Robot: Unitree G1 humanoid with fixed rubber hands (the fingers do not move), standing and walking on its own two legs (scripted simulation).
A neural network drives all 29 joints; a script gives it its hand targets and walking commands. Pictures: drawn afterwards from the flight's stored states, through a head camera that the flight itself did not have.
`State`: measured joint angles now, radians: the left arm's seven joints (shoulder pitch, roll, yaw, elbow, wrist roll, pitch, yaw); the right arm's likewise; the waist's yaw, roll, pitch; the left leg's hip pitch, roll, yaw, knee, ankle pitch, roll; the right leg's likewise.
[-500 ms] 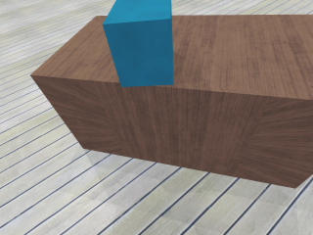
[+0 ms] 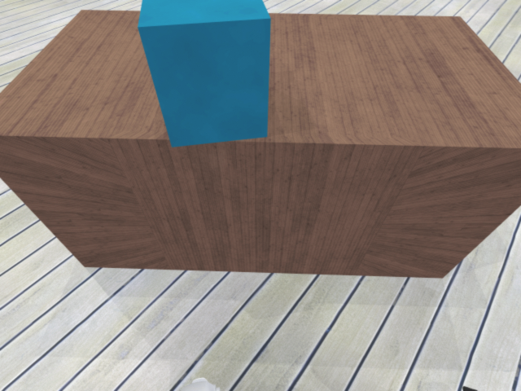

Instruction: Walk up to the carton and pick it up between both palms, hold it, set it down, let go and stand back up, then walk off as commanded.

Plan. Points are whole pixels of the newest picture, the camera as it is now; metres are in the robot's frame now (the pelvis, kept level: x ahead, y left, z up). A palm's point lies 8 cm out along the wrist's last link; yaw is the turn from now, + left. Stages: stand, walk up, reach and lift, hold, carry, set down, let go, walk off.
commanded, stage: walk up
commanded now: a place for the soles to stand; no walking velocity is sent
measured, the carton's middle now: (209, 58) +0.80 +0.15 +0.10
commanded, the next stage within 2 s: none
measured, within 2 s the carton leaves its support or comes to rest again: neither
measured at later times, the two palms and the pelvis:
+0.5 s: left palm out of the picture +0.11 +0.29 -0.09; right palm out of the picture +0.01 -0.34 -0.10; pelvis +0.01 -0.02 +0.01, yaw -4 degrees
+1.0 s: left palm out of the picture +0.14 +0.26 -0.08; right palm out of the picture +0.10 -0.34 -0.08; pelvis +0.02 -0.03 +0.03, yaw -2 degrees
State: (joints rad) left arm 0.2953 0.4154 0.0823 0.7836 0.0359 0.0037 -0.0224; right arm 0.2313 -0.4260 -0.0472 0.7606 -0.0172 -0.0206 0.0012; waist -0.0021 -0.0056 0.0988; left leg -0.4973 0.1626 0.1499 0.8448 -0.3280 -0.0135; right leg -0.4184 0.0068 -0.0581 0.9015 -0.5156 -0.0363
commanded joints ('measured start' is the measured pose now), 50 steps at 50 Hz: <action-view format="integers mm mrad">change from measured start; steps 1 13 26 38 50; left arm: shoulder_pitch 181 -60 -209 -232 -252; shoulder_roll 212 209 178 182 165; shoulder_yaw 90 46 22 20 19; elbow -29 -38 38 106 142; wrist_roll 18 -26 -28 -31 -29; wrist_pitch -25 4 -25 -30 -25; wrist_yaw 4 16 16 16 10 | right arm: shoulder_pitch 21 99 145 -27 -110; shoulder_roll -237 -355 -184 -170 -174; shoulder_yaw -65 -77 -34 -7 1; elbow -53 58 162 173 208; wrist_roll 6 3 9 11 7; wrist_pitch -12 -81 -67 -51 -44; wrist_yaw -35 -56 -28 -23 -21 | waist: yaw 77 -23 -70 -15 -2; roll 51 137 -101 -72 -26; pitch -154 -63 -67 -119 -126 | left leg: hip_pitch -77 197 307 306 278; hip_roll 129 255 -109 -82 -64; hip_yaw -164 -612 -176 -187 -200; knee -85 -446 -260 -251 -340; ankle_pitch -37 -51 43 255 267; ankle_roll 136 306 74 70 64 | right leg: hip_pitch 253 -154 -82 83 172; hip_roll -3 -46 -144 -162 -141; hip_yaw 82 165 158 137 107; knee -303 173 -284 -405 -483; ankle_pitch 40 -88 284 349 268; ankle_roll -43 6 -85 -61 -29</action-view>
